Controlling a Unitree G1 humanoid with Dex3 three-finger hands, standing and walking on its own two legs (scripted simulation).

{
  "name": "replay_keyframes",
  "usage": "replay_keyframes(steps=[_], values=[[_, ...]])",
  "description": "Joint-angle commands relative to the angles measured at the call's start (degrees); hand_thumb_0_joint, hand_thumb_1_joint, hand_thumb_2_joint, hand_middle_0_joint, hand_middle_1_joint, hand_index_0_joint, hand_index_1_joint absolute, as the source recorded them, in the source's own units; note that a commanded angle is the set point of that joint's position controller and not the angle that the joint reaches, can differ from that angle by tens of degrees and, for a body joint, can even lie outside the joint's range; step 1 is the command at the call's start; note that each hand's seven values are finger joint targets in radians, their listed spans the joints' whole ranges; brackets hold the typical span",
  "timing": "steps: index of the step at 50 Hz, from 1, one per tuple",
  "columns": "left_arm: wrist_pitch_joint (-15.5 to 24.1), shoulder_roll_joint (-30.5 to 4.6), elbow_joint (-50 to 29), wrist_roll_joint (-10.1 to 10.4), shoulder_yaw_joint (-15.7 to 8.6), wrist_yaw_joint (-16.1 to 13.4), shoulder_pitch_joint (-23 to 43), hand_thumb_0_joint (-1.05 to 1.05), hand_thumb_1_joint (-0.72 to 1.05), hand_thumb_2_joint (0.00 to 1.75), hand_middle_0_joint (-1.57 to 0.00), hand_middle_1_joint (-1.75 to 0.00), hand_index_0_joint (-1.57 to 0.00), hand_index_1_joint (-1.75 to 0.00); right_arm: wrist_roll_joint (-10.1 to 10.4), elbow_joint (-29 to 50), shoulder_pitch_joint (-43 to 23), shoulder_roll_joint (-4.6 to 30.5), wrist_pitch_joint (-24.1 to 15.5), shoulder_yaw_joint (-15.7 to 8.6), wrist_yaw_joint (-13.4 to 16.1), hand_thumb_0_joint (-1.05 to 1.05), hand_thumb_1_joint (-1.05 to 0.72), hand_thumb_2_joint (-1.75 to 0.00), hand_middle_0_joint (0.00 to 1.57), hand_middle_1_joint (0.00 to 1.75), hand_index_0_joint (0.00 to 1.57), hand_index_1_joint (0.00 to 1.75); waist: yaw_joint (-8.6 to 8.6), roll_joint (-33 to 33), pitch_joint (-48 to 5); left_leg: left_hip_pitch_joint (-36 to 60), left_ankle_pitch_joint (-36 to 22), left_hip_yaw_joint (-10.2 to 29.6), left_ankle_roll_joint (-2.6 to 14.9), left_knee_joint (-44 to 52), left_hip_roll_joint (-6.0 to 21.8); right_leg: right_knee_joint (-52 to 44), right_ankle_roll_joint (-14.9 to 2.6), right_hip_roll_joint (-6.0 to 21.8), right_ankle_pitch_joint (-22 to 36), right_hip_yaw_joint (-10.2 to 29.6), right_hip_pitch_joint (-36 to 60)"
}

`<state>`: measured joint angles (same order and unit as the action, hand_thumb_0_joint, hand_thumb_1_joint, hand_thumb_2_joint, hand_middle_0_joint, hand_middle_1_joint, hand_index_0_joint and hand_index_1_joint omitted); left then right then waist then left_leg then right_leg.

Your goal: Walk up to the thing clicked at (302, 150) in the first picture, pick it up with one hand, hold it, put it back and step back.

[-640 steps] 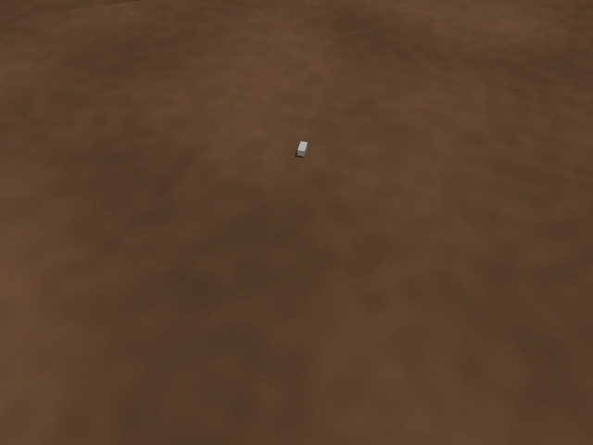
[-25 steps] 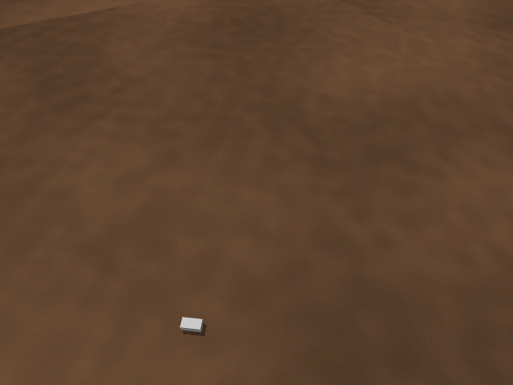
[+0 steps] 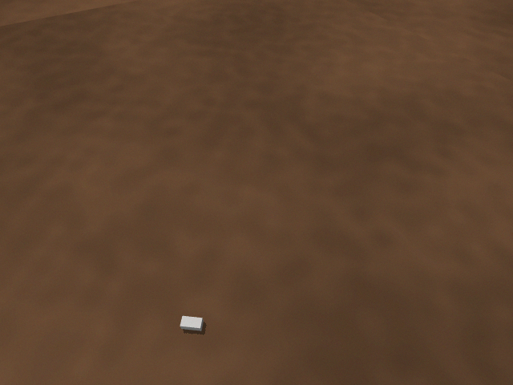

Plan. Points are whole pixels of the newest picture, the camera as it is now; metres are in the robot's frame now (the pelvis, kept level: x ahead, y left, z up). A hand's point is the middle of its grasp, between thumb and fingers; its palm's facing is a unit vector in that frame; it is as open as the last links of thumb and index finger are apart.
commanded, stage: stand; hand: left
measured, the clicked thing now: (191, 323) +0.44 +0.24 -0.77
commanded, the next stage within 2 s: walk up in 0.16 s
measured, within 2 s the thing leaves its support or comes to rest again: neither
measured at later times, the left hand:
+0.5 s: hand out of the picture +0.08 +0.31 -0.18, palm faces -0.06 -0.93 -0.38, open 7.4 cm
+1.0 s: hand out of the picture -0.08 +0.29 -0.17, palm faces -0.10 -0.91 -0.39, open 7.4 cm
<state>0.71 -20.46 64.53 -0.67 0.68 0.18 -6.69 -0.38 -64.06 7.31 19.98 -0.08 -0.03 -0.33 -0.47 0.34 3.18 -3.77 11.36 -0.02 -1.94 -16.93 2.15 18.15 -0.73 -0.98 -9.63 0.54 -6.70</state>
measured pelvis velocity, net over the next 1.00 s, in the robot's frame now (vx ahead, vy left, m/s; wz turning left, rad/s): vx -0.19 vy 0.02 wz -0.08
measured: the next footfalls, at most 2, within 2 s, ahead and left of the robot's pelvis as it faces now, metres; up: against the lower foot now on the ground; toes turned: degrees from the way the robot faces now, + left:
right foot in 0.92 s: -0.17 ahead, -0.09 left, +0.00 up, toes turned -2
left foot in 1.26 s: -0.29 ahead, +0.13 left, +0.00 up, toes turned -3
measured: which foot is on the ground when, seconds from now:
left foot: down 0.00-0.94, up 0.96-1.00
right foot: down 0.00-0.50, up 0.52-0.90, down 0.92-1.00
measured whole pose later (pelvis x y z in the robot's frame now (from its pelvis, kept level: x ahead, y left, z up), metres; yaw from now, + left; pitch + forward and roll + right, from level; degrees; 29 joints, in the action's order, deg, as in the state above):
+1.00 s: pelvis -0.19 +0.02 -0.03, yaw -5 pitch -3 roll +0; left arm -3.9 -21.4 49.2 -2.2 -4.3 1.1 -9.6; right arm -0.4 -49.0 6.6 22.5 3.5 -3.0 1.5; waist 0.2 1.2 10.2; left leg -26.0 25.6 3.6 -0.5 -49.0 -0.1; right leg 38.1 -1.2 -1.7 -21.4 2.0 -13.8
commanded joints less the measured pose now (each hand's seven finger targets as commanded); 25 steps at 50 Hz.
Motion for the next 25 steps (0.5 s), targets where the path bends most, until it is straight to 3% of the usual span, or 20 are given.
replay_keyframes(steps=[1,7,8,9,11,14,15,16,17,18,19,21,22,23,24,25], values=[[1.45,-12.54,-3.36,0.25,-2.81,-1.01,2.12,0.0,0.9,0.9,-0.2,-0.3,-0.2,-0.3,-0.26,3.11,-1.42,12.09,-1.23,-2.44,0.78,0.0,-0.9,-0.9,0.2,0.3,0.2,0.3,0.01,-0.27,-4.74,-0.33,-7.96,3.72,2.68,1.68,5.62,-2.1,-0.92,8.22,11.66,6.08,1.47],[1.27,-12.5,-3.19,0.27,-2.93,-0.93,1.99,0.0,0.9,0.9,-0.2,-0.3,-0.2,-0.3,-0.15,3.3,-1.61,12.24,-1.37,-2.33,0.87,0.0,-0.9,-0.9,0.2,0.3,0.2,0.3,0.35,0.14,-4.64,-0.27,-8.86,4.05,2.62,2.14,5.8,-1.77,-0.91,7.97,11.18,5.56,1.73],[0.37,-15.25,-4.47,1.06,-5.71,-1.14,2.37,0.0,0.9,0.9,-0.2,-0.3,-0.2,-0.3,0.13,3.57,-3.87,14.6,-0.28,-3.5,0.94,0.0,-0.9,-0.9,0.2,0.3,0.2,0.3,1.42,-0.67,2.24,-4.11,-18.2,4.45,3.94,-3.95,4.9,2.65,-0.89,7.32,22.82,6.18,-2.78],[0.11,-15.18,-5.32,1.26,-5.79,-1.42,1.25,0.0,0.9,0.9,-0.2,-0.3,-0.2,-0.3,0.58,4.44,-2.55,13.79,-0.01,-3.49,1.09,0.0,-0.9,-0.9,0.2,0.3,0.2,0.3,1.19,-1.42,-0.64,-2.9,-21.81,3.17,4.15,-6.69,4.97,4.06,-1.7,7.68,26.9,5.7,-1.79],[-0.42,-15.24,-6.93,1.4,-6.37,-1.47,1.06,0.0,0.9,0.9,-0.2,-0.3,-0.2,-0.3,1.01,5.58,-1.15,13.45,0.41,-3.93,1.12,0.0,-0.9,-0.9,0.2,0.3,0.2,0.3,0.83,-1.9,-6.71,-1.66,-20.94,2.04,4.18,-11.83,3.62,5.72,-4.26,9.17,29.62,6.3,0.08],[-1.36,-16.4,-9.88,0.97,-6.87,-1.39,3.11,0.0,0.9,0.9,-0.2,-0.3,-0.2,-0.3,0.95,7.54,-0.85,12.69,1.54,-4.37,1.12,0.0,-0.9,-0.9,0.2,0.3,0.2,0.3,0.78,-4.77,-9.17,-3.58,-11.4,0.71,3.92,-19.95,-0.29,5.62,-8.65,13.86,29.75,11.38,-2.18],[-1.67,-16.77,-10.95,0.59,-6.95,-1.51,4.27,0.0,0.9,0.9,-0.2,-0.3,-0.2,-0.3,0.75,8.01,-0.13,12.41,1.95,-4.64,1.11,0.0,-0.9,-0.9,0.2,0.3,0.2,0.3,0.62,-7.19,-8.54,-5.67,-2.62,0.25,3.87,-24.39,-2.14,4.89,-10.79,16.25,28.67,13.35,-3.74],[-1.94,-17.01,-11.9,0.08,-6.95,-1.64,5.21,0.0,0.9,0.9,-0.2,-0.3,-0.2,-0.3,0.38,8.26,0.57,12.01,2.46,-5.0,1.12,0.0,-0.9,-0.9,0.2,0.3,0.2,0.3,0.8,-10.17,-6.79,-7.69,13.74,0.75,4.24,-30.16,-4.14,4.01,-13.43,19.23,27.31,16.2,-6.52],[-2.07,-17.12,-13.05,-0.62,-7.02,-1.66,5.93,0.0,0.9,0.9,-0.2,-0.3,-0.2,-0.3,-0.11,8.82,1.96,12.06,2.91,-5.41,1.05,0.0,-0.9,-0.9,0.2,0.3,0.2,0.3,0.43,-11.05,-5.3,-8.38,21.83,2.91,4.62,-35.78,-3.64,3.59,-15.07,21.02,24.25,17.16,-10.58],[-2.1,-16.85,-14.27,-0.89,-6.99,-1.64,7.26,0.0,0.9,0.9,-0.2,-0.3,-0.2,-0.3,0.03,9.39,3.11,11.98,3.19,-5.57,0.83,0.0,-0.9,-0.9,0.2,0.3,0.2,0.3,-0.43,-10.76,-4.69,-8.22,23.1,4.74,5.09,-38.19,-3.23,4.48,-15.03,20.57,22.66,15.82,-12.92],[-2.07,-16.21,-15.29,-1.16,-6.78,-1.77,8.37,0.0,0.9,0.9,-0.2,-0.3,-0.2,-0.3,0.43,9.92,4.31,11.91,3.09,-5.62,0.72,0.0,-0.9,-0.9,0.2,0.3,0.2,0.3,-1.25,-11.12,-5.14,-9.65,21.62,5.45,5.21,-36.01,-2.36,6.47,-13.91,19.19,23.21,14.7,-11.25],[-2.35,-15.95,-16.53,-1.41,-6.64,-1.9,8.67,0.0,0.9,0.9,-0.2,-0.3,-0.2,-0.3,0.07,10.48,5.87,12.66,2.58,-6.07,0.78,0.0,-0.9,-0.9,0.2,0.3,0.2,0.3,-1.44,-9.96,-6.09,-9.76,15.71,3.27,4.22,-28.96,-2.29,10.53,-11.01,16.18,21.81,12.43,-9.91],[-2.76,-15.56,-16.99,-1.04,-6.44,-1.86,8.85,0.0,0.9,0.9,-0.2,-0.3,-0.2,-0.3,-0.27,9.96,7.31,12.48,2.18,-6.03,0.86,0.0,-0.9,-0.9,0.2,0.3,0.2,0.3,-1.88,-8.58,-6.97,-8.93,10.68,1.67,3.94,-20.46,-2.28,13.85,-9.05,14.25,19.53,11.05,-8.17],[-3.36,-15.11,-17.58,-0.54,-6.27,-1.69,8.37,0.0,0.9,0.9,-0.2,-0.3,-0.2,-0.3,-0.97,9.96,8.09,12.52,1.7,-6.27,0.96,0.0,-0.9,-0.9,0.2,0.3,0.2,0.3,-2.49,-5.56,-6.37,-7.49,0.79,1.22,3.91,-10.69,-1.71,18.08,-6.48,11.44,15.16,9.48,-8.73],[-3.9,-12.47,-18.16,0.14,-5.85,-1.58,6.63,0.0,0.9,0.9,-0.2,-0.3,-0.2,-0.3,-2.14,10.66,6.73,15.08,1.3,-6.92,1.13,0.0,-0.9,-0.9,0.2,0.3,0.2,0.3,-1.11,4.0,-5.39,-6.94,-12.16,11.07,5.25,-3.9,4.76,26.09,-3.49,4.64,5.93,6.65,-11.56],[-4.19,-9.59,-18.5,0.3,-5.53,-1.89,4.69,0.0,0.9,0.9,-0.2,-0.3,-0.2,-0.3,-2.98,11.92,4.61,19.16,0.9,-7.77,1.16,0.0,-0.9,-0.9,0.2,0.3,0.2,0.3,0.67,12.97,-4.84,-2.1,-28.06,23.06,8.12,-2.63,13.6,34.43,-1.07,-4.66,-22.82,4.93,-21.63]])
